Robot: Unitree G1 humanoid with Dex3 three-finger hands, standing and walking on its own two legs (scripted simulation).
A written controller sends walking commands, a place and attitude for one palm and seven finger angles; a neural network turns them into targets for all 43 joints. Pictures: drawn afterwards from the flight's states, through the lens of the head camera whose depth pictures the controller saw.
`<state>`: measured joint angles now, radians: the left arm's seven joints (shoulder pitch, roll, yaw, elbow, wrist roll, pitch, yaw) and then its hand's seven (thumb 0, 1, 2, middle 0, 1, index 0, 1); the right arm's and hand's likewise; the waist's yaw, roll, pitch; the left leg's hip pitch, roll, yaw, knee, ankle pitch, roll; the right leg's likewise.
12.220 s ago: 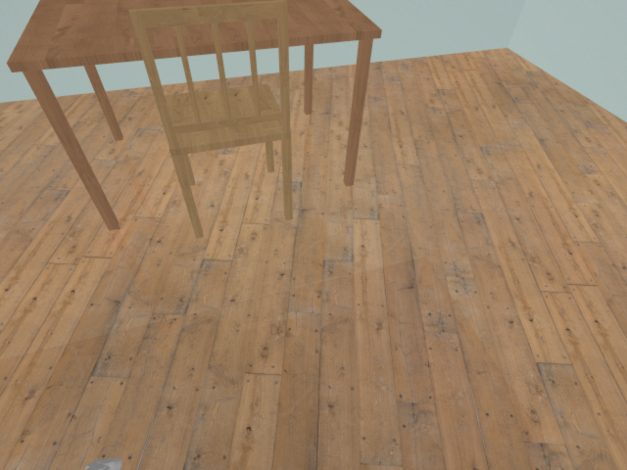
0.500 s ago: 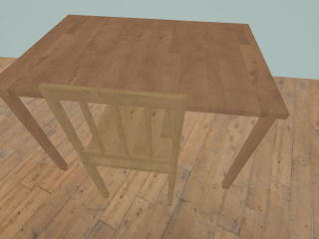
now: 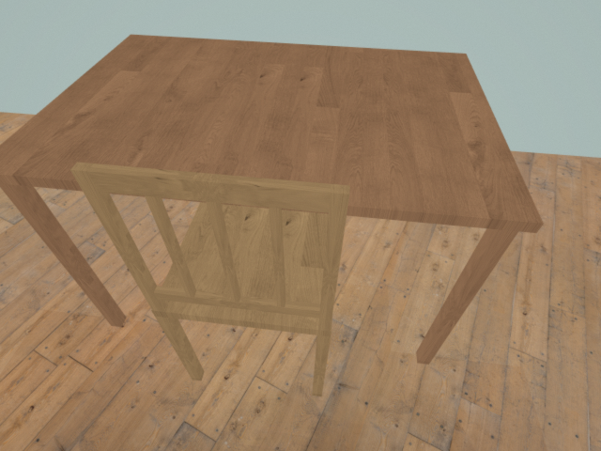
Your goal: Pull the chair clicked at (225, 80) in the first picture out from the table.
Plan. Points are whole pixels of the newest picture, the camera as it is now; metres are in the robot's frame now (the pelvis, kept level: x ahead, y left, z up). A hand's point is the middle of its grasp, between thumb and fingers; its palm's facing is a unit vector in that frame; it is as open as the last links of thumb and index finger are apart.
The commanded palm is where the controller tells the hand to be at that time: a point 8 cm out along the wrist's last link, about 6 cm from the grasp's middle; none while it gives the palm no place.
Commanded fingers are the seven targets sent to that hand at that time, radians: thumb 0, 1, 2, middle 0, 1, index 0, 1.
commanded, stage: look again from close up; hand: left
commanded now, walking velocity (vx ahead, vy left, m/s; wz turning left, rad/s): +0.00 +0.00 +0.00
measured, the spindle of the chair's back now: (226, 256) +0.47 +0.17 -0.08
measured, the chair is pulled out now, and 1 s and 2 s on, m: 0.00 0.00 0.00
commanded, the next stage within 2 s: none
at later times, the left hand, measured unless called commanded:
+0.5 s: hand out of the picture -0.02 +0.16 -0.18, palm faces +0.02 -0.98 -0.17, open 7.4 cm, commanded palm none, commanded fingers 0.00 0.90 0.90 -0.20 -0.30 -0.20 -0.30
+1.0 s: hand out of the picture -0.02 +0.15 -0.18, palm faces +0.02 -0.99 -0.17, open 7.4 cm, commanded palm none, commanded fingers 0.00 0.90 0.90 -0.20 -0.30 -0.20 -0.30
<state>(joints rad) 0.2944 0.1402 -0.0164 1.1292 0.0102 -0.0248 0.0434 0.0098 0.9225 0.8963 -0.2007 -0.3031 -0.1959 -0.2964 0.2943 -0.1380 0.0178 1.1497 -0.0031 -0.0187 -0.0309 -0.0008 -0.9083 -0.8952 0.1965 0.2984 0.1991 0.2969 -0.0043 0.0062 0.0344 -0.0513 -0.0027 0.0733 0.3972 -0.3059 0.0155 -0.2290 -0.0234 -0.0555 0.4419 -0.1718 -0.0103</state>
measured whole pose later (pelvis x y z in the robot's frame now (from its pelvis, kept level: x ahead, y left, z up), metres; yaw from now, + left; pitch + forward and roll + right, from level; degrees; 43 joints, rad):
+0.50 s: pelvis +0.00 +0.00 +0.00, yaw +0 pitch -2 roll +0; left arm 0.32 0.12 -0.02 1.13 0.01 -0.02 0.04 0.00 0.91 0.90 -0.20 -0.30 -0.20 -0.30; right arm 0.34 -0.11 0.02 1.17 0.00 -0.02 -0.03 0.00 -0.91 -0.90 0.20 0.30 0.20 0.30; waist -0.01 0.00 0.03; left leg -0.06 0.00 0.08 0.39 -0.30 0.02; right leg -0.24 -0.02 -0.05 0.43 -0.16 -0.01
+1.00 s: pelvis +0.00 +0.00 +0.00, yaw -1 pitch -2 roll +0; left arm 0.33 0.11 -0.01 1.13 0.01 -0.02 0.05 0.01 0.91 0.90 -0.20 -0.30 -0.20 -0.30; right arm 0.35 -0.11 0.02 1.16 0.00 -0.02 -0.04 0.00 -0.91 -0.90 0.20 0.30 0.20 0.30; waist 0.00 0.00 0.03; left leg -0.06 0.01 0.09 0.40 -0.30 0.01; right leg -0.24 -0.01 -0.04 0.44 -0.16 -0.02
